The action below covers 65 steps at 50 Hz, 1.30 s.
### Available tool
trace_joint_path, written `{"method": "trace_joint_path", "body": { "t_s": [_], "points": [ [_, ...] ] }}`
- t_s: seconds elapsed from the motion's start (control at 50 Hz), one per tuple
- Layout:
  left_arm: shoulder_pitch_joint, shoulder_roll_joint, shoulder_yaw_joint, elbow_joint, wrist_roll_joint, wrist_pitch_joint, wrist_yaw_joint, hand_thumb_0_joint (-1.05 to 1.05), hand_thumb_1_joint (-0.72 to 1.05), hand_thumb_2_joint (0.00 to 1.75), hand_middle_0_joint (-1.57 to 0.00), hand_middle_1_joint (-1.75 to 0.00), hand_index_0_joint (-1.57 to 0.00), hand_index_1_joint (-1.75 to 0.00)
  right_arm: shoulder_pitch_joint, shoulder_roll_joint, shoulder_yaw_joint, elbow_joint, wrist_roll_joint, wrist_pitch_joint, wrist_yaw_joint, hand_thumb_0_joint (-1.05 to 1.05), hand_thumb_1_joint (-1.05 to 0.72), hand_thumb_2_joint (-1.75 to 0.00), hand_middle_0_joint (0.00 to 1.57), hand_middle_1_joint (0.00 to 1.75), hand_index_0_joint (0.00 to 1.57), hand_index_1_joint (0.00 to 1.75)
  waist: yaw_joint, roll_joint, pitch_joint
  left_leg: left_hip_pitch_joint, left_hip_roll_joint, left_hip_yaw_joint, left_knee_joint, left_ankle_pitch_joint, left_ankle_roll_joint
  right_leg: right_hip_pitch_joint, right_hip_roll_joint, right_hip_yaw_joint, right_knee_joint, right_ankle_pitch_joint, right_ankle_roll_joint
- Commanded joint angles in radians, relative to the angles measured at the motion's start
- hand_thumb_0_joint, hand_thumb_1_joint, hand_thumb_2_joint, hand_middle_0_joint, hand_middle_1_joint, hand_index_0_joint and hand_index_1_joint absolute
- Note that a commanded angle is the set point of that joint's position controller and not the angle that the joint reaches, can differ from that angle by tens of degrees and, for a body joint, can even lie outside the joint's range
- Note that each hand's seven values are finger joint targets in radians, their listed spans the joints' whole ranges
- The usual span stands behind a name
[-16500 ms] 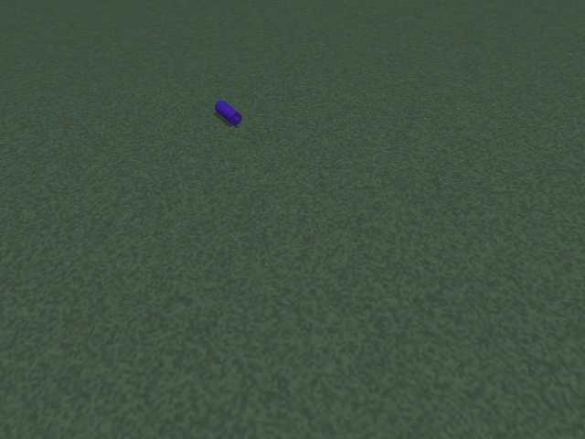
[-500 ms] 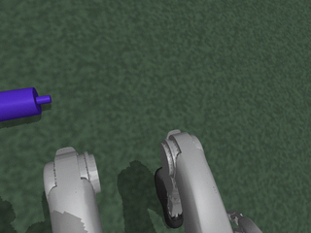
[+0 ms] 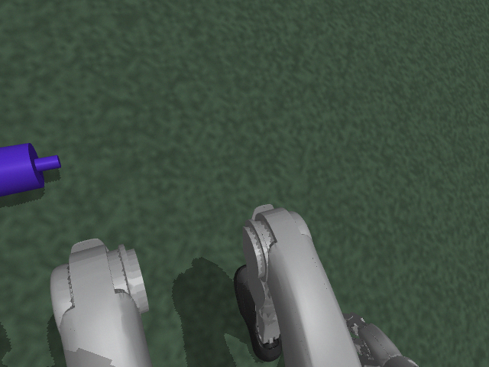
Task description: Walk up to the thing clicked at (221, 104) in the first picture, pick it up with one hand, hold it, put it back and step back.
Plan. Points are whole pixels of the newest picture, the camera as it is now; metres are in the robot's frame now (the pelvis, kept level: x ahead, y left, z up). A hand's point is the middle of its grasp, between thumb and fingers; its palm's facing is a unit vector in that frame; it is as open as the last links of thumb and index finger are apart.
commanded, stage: rest palm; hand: left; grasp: from above
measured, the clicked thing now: out of the picture +0.45 +0.37 -0.27
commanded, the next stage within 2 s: close in 1.14 s
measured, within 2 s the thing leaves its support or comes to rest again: neither
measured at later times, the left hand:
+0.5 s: hand out of the picture +0.42 +0.37 -0.23, palm faces -0.44 -0.16 -0.88, open 13.9 cm
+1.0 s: hand out of the picture +0.42 +0.37 -0.25, palm faces -0.45 -0.17 -0.88, open 14.1 cm
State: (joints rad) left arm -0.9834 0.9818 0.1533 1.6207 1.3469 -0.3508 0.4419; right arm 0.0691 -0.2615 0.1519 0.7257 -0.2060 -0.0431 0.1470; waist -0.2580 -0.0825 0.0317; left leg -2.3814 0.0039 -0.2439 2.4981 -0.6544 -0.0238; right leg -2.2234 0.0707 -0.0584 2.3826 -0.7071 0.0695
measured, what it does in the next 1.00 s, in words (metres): stands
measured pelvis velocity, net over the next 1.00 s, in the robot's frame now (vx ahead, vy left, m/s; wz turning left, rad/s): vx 0.01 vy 0.01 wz -0.06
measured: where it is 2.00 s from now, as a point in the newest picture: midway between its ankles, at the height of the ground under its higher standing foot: (198, 349)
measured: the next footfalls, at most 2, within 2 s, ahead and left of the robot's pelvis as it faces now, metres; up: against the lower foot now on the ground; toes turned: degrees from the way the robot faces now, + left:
none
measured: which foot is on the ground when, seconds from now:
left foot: down 0.00-1.00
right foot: down 0.00-1.00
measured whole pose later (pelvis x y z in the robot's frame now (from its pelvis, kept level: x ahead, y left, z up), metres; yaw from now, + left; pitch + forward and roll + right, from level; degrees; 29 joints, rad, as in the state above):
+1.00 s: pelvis +0.01 +0.01 -0.01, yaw -4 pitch +26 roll -15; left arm -0.94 1.07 0.19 1.69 1.36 -0.37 0.58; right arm 0.01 -0.31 0.25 0.72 -0.30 -0.12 0.21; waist -0.29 -0.15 0.12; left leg -2.36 0.02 -0.31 2.59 -0.72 -0.03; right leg -2.20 0.09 -0.11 2.43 -0.72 0.08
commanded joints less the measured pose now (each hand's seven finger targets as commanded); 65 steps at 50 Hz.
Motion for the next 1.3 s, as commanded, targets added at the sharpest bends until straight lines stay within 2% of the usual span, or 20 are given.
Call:
{"method": "trace_joint_path", "body": {
  "t_s": [0.0,0.16,0.22,0.24,0.32,0.38,0.44,0.48,0.56,0.62,0.7,0.72,0.78,0.86,0.9,0.98,1.16,1.2,1.24,1.28],
  "points": [
    [-0.278,0.295,0.047,-0.147,-0.005,-0.017,0.066,0.0,-0.47,1.04,-0.06,-1.1,-0.09,-1.07,0.176,-0.305,-0.069,-0.004,-0.01,-0.015,-0.015,0.0,-0.89,-0.89,0.2,0.3,0.2,0.3,-0.011,0.43,-0.63,0.583,0.016,0.133,-0.249,0.109,0.031,0.22,0.013,-0.161,-0.198,0.192,-0.087],
    [-0.249,0.326,0.065,-0.1,0.017,-0.019,0.143,0.0,-0.48,1.0,-0.06,-1.07,-0.08,-1.04,0.164,-0.321,-0.044,0.007,-0.047,-0.044,0.004,0.0,-0.89,-0.9,0.2,0.3,0.2,0.3,-0.031,0.48,-0.616,0.619,0.03,0.126,-0.209,0.174,0.024,0.213,0.017,-0.18,-0.152,0.254,-0.084],
    [-0.218,0.336,0.077,-0.072,0.018,-0.002,0.163,0.0,-0.49,1.0,-0.05,-1.06,-0.07,-1.04,0.154,-0.327,-0.038,0.01,-0.055,-0.055,0.016,0.0,-0.89,-0.89,0.2,0.3,0.2,0.3,-0.025,0.504,-0.596,0.605,0.03,0.125,-0.206,0.181,0.022,0.212,0.02,-0.185,-0.142,0.26,-0.085],
    [-0.202,0.343,0.097,-0.102,0.009,0.002,0.168,0.0,-0.49,1.0,-0.05,-1.06,-0.07,-1.04,0.154,-0.331,-0.04,0.011,-0.057,-0.055,0.018,0.0,-0.89,-0.9,0.2,0.3,0.2,0.3,-0.005,0.509,-0.626,0.623,0.03,0.121,-0.212,0.204,0.02,0.225,0.023,-0.187,-0.143,0.274,-0.085],
    [-0.163,0.331,0.087,-0.072,-0.003,0.033,0.168,0.0,-0.49,0.97,-0.05,-1.05,-0.07,-1.03,0.142,-0.333,-0.035,0.007,-0.064,-0.064,0.03,0.0,-0.89,-0.9,0.2,0.3,0.2,0.3,-0.007,0.506,-0.606,0.591,0.032,0.121,-0.203,0.211,0.022,0.234,0.025,-0.186,-0.14,0.291,-0.084],
    [-0.17,0.321,0.068,-0.059,-0.018,0.047,0.149,0.0,-0.49,0.94,-0.04,-1.04,-0.07,-1.01,0.141,-0.344,-0.039,-0.005,-0.067,-0.078,0.042,0.0,-0.89,-0.9,0.2,0.3,0.2,0.3,-0.034,0.451,-0.575,0.55,0.034,0.113,-0.188,0.187,0.029,0.24,0.028,-0.186,-0.145,0.284,-0.077],
    [-0.163,0.348,0.099,-0.098,-0.045,0.047,0.146,0.0,-0.5,0.96,-0.05,-1.03,-0.07,-1.01,0.134,-0.346,-0.034,-0.012,-0.066,-0.081,0.039,0.0,-0.89,-0.9,0.2,0.3,0.2,0.3,-0.011,0.458,-0.62,0.563,0.035,0.111,-0.196,0.191,0.03,0.283,0.027,-0.182,-0.16,0.289,-0.077],
    [-0.179,0.307,0.06,-0.094,-0.056,0.039,0.132,0.0,-0.51,0.95,-0.05,-1.02,-0.06,-1.0,0.145,-0.336,-0.029,0.002,-0.065,-0.082,0.042,0.0,-0.89,-0.9,0.2,0.3,0.2,0.3,-0.036,0.431,-0.57,0.523,0.035,0.108,-0.19,0.158,0.032,0.26,0.027,-0.187,-0.156,0.265,-0.075],
    [-0.17,0.32,0.059,-0.058,-0.046,0.028,0.114,0.0,-0.52,0.96,-0.05,-1.02,-0.06,-1.01,0.138,-0.35,-0.035,-0.008,-0.063,-0.082,0.039,0.0,-0.9,-0.9,0.2,0.3,0.2,0.3,-0.052,0.437,-0.562,0.548,0.038,0.096,-0.187,0.167,0.027,0.26,0.024,-0.193,-0.142,0.266,-0.078],
    [-0.172,0.355,0.089,-0.092,-0.043,0.007,0.122,0.0,-0.52,0.99,-0.06,-1.03,-0.07,-1.02,0.136,-0.355,-0.031,-0.003,-0.067,-0.072,0.036,0.0,-0.89,-0.9,0.2,0.3,0.2,0.3,-0.037,0.479,-0.59,0.599,0.042,0.089,-0.195,0.196,0.02,0.268,0.028,-0.197,-0.146,0.277,-0.081],
    [-0.174,0.316,0.048,-0.04,-0.031,-0.01,0.127,0.0,-0.54,1.0,-0.06,-1.02,-0.05,-1.02,0.115,-0.35,-0.015,-0.011,-0.076,-0.069,0.04,0.0,-0.9,-0.9,0.2,0.3,0.2,0.3,-0.065,0.44,-0.524,0.548,0.043,0.092,-0.18,0.16,0.025,0.257,0.029,-0.201,-0.147,0.264,-0.075],
    [-0.21,0.324,0.046,-0.094,-0.026,-0.02,0.13,0.0,-0.54,1.0,-0.06,-1.02,-0.05,-1.03,0.111,-0.354,-0.015,-0.015,-0.076,-0.068,0.037,0.0,-0.9,-0.9,0.2,0.3,0.2,0.3,-0.058,0.467,-0.541,0.559,0.042,0.091,-0.189,0.17,0.022,0.26,0.031,-0.201,-0.15,0.27,-0.077],
    [-0.139,0.336,0.061,-0.029,-0.021,-0.021,0.142,0.0,-0.54,1.02,-0.06,-1.03,-0.05,-1.03,0.104,-0.361,-0.009,-0.012,-0.08,-0.066,0.039,0.0,-0.9,-0.9,0.2,0.3,0.2,0.3,-0.046,0.463,-0.526,0.575,0.044,0.084,-0.197,0.178,0.018,0.248,0.031,-0.214,-0.138,0.262,-0.078],
    [-0.206,0.334,0.048,-0.067,-0.015,-0.031,0.166,0.0,-0.54,0.99,-0.05,-1.02,-0.05,-1.02,0.092,-0.356,-0.003,-0.015,-0.086,-0.073,0.045,0.0,-0.9,-0.9,0.2,0.3,0.2,0.3,-0.054,0.483,-0.52,0.573,0.043,0.084,-0.195,0.161,0.016,0.236,0.03,-0.218,-0.125,0.258,-0.08],
    [-0.166,0.358,0.066,-0.027,-0.008,-0.023,0.178,0.0,-0.54,1.02,-0.06,-1.02,-0.05,-1.03,0.075,-0.363,0.001,-0.012,-0.089,-0.078,0.047,0.0,-0.9,-0.9,0.2,0.3,0.2,0.3,-0.044,0.466,-0.533,0.566,0.048,0.085,-0.181,0.164,0.018,0.241,0.034,-0.214,-0.129,0.262,-0.077],
    [-0.179,0.352,0.054,-0.039,0.004,-0.01,0.203,0.0,-0.53,1.0,-0.05,-1.03,-0.05,-1.03,0.086,-0.365,0.004,-0.002,-0.096,-0.089,0.051,0.0,-0.9,-0.9,0.2,0.3,0.2,0.3,-0.05,0.483,-0.541,0.58,0.046,0.09,-0.172,0.182,0.017,0.253,0.034,-0.211,-0.122,0.282,-0.076],
    [-0.161,0.329,0.044,-0.005,-0.024,0.042,0.212,0.0,-0.52,0.99,-0.06,-1.04,-0.06,-1.04,0.09,-0.372,0.003,0.002,-0.099,-0.123,0.065,0.0,-0.9,-0.9,0.2,0.3,0.2,0.3,-0.053,0.465,-0.513,0.529,0.045,0.09,-0.172,0.143,0.018,0.244,0.035,-0.213,-0.124,0.261,-0.075],
    [-0.146,0.357,0.071,-0.018,-0.037,0.047,0.206,0.0,-0.52,1.02,-0.06,-1.05,-0.06,-1.06,0.07,-0.381,-0.001,-0.008,-0.092,-0.127,0.063,0.0,-0.9,-0.9,0.2,0.3,0.2,0.3,-0.033,0.476,-0.534,0.541,0.046,0.083,-0.183,0.136,0.014,0.242,0.036,-0.217,-0.12,0.246,-0.078],
    [-0.163,0.345,0.054,-0.003,-0.041,0.053,0.193,0.0,-0.5,1.0,-0.07,-1.02,-0.07,-1.03,0.077,-0.376,0.001,-0.015,-0.092,-0.129,0.067,0.0,-0.89,-0.9,0.2,0.3,0.2,0.3,-0.051,0.471,-0.517,0.529,0.048,0.076,-0.182,0.128,0.016,0.236,0.032,-0.216,-0.115,0.246,-0.076],
    [-0.168,0.381,0.075,-0.041,-0.038,0.054,0.18,0.0,-0.5,1.0,-0.08,-1.01,-0.07,-1.01,0.087,-0.387,-0.003,-0.015,-0.09,-0.128,0.068,0.0,-0.89,-0.9,0.2,0.3,0.2,0.3,-0.047,0.467,-0.532,0.529,0.045,0.081,-0.175,0.136,0.019,0.245,0.032,-0.209,-0.117,0.248,-0.075]
  ]
}}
